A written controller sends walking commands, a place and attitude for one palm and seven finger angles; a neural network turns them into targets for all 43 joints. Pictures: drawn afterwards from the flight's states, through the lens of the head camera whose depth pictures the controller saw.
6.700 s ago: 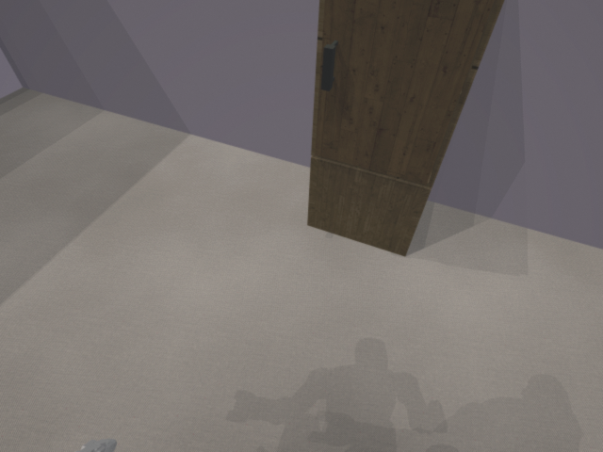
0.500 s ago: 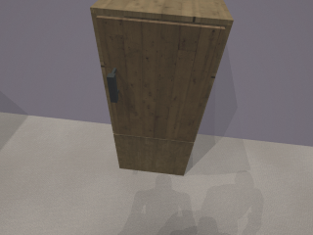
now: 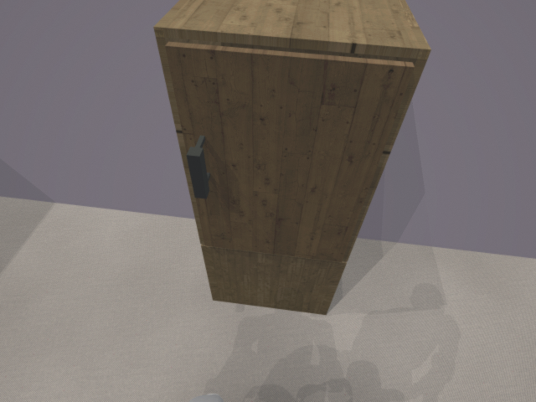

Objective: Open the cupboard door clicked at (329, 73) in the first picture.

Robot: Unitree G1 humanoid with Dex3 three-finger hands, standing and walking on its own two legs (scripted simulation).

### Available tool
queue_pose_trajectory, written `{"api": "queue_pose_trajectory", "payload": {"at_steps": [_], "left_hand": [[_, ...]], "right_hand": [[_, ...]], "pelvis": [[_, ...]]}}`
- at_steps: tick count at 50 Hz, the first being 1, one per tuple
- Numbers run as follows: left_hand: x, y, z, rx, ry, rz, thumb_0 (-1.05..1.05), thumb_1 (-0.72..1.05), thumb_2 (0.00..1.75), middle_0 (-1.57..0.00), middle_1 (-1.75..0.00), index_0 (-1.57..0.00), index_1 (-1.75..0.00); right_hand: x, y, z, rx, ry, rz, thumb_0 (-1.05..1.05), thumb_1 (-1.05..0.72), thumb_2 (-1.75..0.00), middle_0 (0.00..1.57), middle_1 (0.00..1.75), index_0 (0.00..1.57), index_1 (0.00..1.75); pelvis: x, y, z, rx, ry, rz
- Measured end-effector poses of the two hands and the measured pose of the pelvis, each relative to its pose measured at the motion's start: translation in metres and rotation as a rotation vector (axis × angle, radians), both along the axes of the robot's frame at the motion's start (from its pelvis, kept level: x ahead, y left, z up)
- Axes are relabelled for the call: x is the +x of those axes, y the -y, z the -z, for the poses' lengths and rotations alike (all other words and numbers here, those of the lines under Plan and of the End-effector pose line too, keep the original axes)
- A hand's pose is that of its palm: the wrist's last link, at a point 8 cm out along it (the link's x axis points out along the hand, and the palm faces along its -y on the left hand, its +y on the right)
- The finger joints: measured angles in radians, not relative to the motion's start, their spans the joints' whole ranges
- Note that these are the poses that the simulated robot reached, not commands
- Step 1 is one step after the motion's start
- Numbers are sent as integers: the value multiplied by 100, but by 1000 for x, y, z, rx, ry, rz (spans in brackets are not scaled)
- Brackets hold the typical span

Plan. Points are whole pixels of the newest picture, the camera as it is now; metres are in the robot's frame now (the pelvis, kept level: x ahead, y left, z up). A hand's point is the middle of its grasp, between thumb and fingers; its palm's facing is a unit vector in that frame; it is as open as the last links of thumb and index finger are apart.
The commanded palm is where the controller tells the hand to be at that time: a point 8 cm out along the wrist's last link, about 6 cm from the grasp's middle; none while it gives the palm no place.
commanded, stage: come to a stop and stand still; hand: left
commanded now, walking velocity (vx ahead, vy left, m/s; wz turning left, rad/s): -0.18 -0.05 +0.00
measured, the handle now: (201, 166) +0.56 +0.19 +0.00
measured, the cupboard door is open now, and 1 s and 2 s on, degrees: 0 0 0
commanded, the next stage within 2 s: look again from close up in 0.78 s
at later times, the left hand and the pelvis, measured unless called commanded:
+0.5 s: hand out of the picture +0.02 +0.17 -0.17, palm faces +0.04 -0.98 -0.21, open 7.4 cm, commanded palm none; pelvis -0.01 +0.00 -0.01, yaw -1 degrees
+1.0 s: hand out of the picture -0.04 +0.18 -0.18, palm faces +0.00 -0.98 -0.18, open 7.4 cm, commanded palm none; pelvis -0.03 +0.02 -0.01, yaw -1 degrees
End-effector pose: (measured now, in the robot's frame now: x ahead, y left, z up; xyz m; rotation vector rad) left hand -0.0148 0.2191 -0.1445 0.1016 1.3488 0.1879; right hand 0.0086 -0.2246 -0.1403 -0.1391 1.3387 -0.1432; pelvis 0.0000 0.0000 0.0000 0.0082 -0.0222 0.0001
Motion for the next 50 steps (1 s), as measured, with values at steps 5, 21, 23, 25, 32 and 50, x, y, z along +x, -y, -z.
{"api": "queue_pose_trajectory", "payload": {"at_steps": [5,21,23,25,32,50], "left_hand": [[3,-14,23,-43,-72,-9,1,91,90,-20,-30,-20,-30],[31,-16,2,54,37,48,0,91,90,-20,-30,-20,-29],[29,-10,-1,49,48,43,0,91,90,-20,-30,-20,-29],[27,-4,-2,33,51,46,0,91,90,-20,-30,-20,-29],[14,3,10,-15,8,41,1,93,90,-20,-30,-20,-30],[-27,-9,7,-7,-35,70,1,91,90,-20,-30,-20,-30]], "right_hand": [[44,-5,2,-75,89,-16,1,-93,-90,20,30,20,30],[55,-6,15,9,129,18,0,-92,-90,20,30,21,30],[45,-1,13,8,101,19,0,-93,-90,20,30,21,30],[35,3,10,5,80,23,0,-93,-90,20,30,21,30],[-5,2,5,-32,-2,31,0,-93,-90,20,30,20,30],[-50,-31,11,22,-1,39,1,-92,-90,20,30,20,30]], "pelvis": [[17,-22,15,-33,6,13],[-5,-4,14,-2,-12,21],[-6,-1,10,-2,-11,18],[-6,1,7,-1,-11,19],[-7,2,6,-14,-6,20],[-31,-17,5,-15,25,22]]}}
